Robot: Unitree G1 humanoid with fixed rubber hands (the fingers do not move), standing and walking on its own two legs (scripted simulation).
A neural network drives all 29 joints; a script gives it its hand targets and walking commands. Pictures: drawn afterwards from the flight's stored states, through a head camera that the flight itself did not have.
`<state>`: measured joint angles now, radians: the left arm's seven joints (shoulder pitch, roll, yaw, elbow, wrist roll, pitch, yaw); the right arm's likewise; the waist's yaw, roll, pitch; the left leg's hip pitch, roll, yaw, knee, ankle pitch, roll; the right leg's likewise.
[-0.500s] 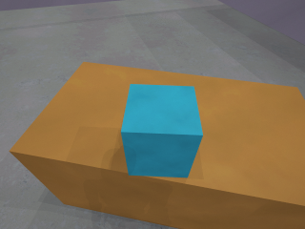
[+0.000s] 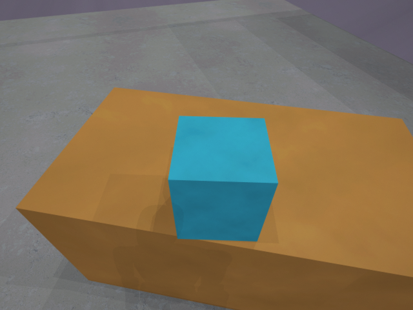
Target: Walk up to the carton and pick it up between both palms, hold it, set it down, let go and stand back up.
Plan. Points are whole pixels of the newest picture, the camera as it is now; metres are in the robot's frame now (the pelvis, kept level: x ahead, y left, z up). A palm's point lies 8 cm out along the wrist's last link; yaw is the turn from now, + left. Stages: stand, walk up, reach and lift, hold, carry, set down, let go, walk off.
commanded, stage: stand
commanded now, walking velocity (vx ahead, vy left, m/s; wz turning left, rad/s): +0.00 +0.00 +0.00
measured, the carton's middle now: (219, 180) +0.44 -0.01 -0.03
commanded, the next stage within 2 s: reach and lift in 0.12 s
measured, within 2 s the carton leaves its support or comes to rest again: neither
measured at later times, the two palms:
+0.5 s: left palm out of the picture +0.15 +0.19 -0.10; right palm out of the picture +0.16 -0.20 -0.11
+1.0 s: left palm out of the picture +0.14 +0.21 -0.09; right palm out of the picture +0.14 -0.21 -0.09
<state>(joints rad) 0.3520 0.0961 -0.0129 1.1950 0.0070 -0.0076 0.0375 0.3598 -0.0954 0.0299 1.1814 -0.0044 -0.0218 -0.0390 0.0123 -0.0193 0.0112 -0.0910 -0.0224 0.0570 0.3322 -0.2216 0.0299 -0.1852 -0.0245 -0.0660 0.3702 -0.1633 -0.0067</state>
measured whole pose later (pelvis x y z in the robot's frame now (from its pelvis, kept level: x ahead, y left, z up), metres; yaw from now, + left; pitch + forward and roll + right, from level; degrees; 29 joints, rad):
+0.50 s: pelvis -0.03 -0.02 -0.02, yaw +0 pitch -2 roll -1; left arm 0.00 0.15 0.07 0.36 0.11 0.91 -0.13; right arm -0.05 -0.16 0.12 0.64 0.24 0.51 -0.08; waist -0.01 -0.01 0.08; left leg -0.25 0.06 0.05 0.62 -0.33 -0.01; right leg -0.30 0.03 -0.09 0.55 -0.22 -0.05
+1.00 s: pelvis -0.01 -0.04 -0.01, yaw +0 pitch +2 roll +0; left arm 0.18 0.27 0.08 0.35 -0.06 0.50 -0.12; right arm 0.26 -0.09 0.10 0.28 0.14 0.32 -0.13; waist 0.00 0.00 0.07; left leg -0.25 0.06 0.06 0.48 -0.27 -0.03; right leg -0.32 0.04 -0.09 0.46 -0.19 -0.07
